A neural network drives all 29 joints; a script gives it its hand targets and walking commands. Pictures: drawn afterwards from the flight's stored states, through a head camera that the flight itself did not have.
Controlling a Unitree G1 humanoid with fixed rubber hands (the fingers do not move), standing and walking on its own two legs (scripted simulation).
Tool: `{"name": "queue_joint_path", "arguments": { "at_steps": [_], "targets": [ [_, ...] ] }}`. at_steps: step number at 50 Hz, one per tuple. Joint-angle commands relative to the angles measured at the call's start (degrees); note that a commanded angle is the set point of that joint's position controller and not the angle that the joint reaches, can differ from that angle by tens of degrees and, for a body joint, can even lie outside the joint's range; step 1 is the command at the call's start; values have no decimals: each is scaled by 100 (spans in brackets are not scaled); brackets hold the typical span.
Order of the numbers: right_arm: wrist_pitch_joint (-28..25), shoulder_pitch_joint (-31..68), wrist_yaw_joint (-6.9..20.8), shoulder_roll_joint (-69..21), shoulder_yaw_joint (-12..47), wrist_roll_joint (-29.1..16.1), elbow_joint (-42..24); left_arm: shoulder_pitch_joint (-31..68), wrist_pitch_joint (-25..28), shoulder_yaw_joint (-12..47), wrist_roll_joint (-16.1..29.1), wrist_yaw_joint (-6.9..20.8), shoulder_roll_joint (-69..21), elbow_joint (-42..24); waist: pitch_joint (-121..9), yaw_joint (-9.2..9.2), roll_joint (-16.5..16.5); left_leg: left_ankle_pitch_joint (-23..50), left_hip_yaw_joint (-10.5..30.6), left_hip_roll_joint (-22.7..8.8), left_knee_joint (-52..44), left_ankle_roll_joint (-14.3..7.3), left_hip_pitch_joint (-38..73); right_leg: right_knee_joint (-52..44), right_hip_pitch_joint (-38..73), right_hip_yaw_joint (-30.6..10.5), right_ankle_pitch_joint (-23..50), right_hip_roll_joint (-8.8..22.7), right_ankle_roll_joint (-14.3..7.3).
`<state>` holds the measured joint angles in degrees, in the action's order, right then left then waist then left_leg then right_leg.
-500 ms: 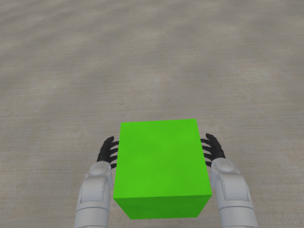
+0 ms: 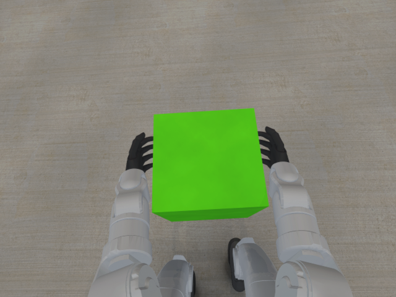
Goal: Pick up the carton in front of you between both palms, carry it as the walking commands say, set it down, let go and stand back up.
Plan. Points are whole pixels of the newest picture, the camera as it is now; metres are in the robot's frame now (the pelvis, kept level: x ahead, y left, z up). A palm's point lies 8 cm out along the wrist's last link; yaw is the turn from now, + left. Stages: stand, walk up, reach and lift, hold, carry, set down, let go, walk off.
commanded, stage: set down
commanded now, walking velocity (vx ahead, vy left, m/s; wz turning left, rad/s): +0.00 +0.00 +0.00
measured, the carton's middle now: (206, 173) +0.37 +0.00 -0.12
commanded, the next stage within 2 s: none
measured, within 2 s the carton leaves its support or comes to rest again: rests again in 1.84 s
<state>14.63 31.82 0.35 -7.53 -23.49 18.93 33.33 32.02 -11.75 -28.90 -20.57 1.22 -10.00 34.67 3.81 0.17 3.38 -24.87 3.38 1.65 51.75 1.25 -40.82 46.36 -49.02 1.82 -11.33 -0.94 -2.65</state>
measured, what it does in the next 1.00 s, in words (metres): lowers itself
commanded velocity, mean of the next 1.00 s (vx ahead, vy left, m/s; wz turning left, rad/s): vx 0.00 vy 0.00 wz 0.00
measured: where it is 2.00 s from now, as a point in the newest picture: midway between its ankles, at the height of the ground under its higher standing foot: (212, 289)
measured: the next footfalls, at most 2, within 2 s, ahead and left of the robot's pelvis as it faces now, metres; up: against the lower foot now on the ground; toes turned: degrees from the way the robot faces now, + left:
none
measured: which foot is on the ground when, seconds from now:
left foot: down 0.00-1.00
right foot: down 0.00-1.00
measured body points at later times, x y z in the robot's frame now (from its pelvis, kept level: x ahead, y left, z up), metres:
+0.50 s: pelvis -0.02 +0.03 -0.13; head +0.21 -0.02 +0.25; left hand +0.44 +0.14 -0.21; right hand +0.44 -0.16 -0.22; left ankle +0.00 +0.14 -0.69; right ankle +0.11 -0.09 -0.69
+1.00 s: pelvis -0.04 +0.01 -0.25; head +0.28 -0.04 +0.06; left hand +0.48 +0.12 -0.37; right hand +0.49 -0.18 -0.38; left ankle +0.00 +0.14 -0.69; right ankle +0.11 -0.09 -0.69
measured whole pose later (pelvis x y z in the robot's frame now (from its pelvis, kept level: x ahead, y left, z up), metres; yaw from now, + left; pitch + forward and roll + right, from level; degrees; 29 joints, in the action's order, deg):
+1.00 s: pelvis -0.04 +0.01 -0.25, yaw +5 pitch +46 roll +7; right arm 16.7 68.1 0.3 9.7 -20.2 10.8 43.0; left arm 64.9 -12.9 -28.2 -6.0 -8.6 -2.5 39.2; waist -0.5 2.4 4.0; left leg -39.6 -1.6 6.7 107.1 1.7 -114.3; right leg 100.5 -126.1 -2.9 -20.8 0.9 -1.5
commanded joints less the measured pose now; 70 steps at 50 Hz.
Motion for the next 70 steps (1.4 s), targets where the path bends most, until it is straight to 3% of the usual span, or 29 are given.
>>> {"name": "queue_joint_path", "arguments": {
  "at_steps": [1, 5, 8, 13, 18, 25, 35, 42, 52, 65, 70],
  "targets": [
    [-662, 2558, 638, -4007, 2659, -664, 248, 2571, 621, 2712, 813, 783, -3964, 316, -3850, 8, -364, 843, -27, 693, -237, -159, -2689, 717, 3876, -968, 2052, -356, 148],
    [-928, 3085, 620, -4125, 3332, -921, -86, 3123, 892, 3590, 1347, 569, -4326, 0, -5596, 143, -413, 1118, -34, 801, 339, -34, -3109, 1504, 3649, -894, 2494, -433, 132],
    [-885, 3310, 669, -3968, 3487, -1073, -212, 3367, 851, 3888, 1617, 377, -4407, -140, -6209, 191, -468, 1053, -1, 828, 664, 19, -3274, 1896, 3011, -737, 2097, -520, 150],
    [-602, 3701, 888, -3795, 3209, -1071, 118, 3753, 511, 3634, 1577, 263, -4640, 114, -5768, 183, -408, 277, 15, 820, 1030, 72, -3694, 2234, 1321, -468, 736, -624, 168],
    [-310, 4124, 1107, -3759, 2789, -913, 534, 4178, 178, 3105, 1377, 293, -4763, 480, -5394, 208, -424, -88, -48, 893, 1423, 66, -4243, 2624, 187, -321, 193, -643, 154],
    [-167, 4583, 1213, -3720, 2491, -856, 814, 4790, 89, 2820, 1347, 309, -4649, 545, -5803, 257, -525, 174, -225, 1021, 2174, 88, -4994, 3243, -489, -290, 517, -637, 183],
    [-121, 5196, 1031, -3515, 2697, -1103, 693, 5553, 108, 3092, 1704, 238, -4274, 249, -6745, 361, -621, 247, -536, 1146, 3241, 158, -6233, 4162, -536, -364, 1047, -590, 284],
    [0, 5818, 941, -3269, 2765, -1261, 693, 6268, 9, 3219, 1951, 252, -4073, 166, -6958, 478, -603, -55, -694, 1167, 3869, 190, -7078, 4714, -451, -430, 960, -522, 301],
    [149, 6867, 1070, -2915, 2637, -1372, 1074, 7196, -125, 2755, 1956, 270, -3694, 540, -6516, 363, -897, -439, -787, 1111, 4616, 95, -7685, 5416, -1100, -394, 491, -417, 338],
    [58, 7930, 1321, -2110, 2567, -1744, 1534, 8551, -107, 3204, 2580, 216, -3303, 581, -6139, 679, -456, -221, -817, 1043, 5472, 176, -7395, 6545, -1855, -181, 874, -221, 204],
    [3, 8620, 1373, -2028, 2836, -2218, 1141, 9082, -63, 3682, 2996, 87, -3273, 170, -6882, 803, -311, 318, -831, 1009, 5755, 190, -6721, 6899, -1693, -125, 1483, -178, 165]
  ]
}}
